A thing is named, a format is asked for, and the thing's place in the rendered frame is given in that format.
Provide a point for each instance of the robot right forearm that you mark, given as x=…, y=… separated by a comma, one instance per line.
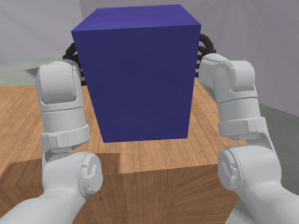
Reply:
x=233, y=83

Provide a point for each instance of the robot right upper arm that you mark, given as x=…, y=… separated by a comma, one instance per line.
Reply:
x=252, y=171

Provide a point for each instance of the robot left upper arm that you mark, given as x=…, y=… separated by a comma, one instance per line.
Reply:
x=69, y=179

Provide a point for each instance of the robot right hand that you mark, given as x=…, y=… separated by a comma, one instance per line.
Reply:
x=208, y=49

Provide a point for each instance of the carton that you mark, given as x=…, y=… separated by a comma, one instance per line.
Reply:
x=139, y=66

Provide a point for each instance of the pedestal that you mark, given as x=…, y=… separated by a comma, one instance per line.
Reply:
x=169, y=181

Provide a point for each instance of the robot left hand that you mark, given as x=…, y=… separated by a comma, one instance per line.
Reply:
x=69, y=55

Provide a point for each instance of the robot left forearm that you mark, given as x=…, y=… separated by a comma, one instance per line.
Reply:
x=60, y=99

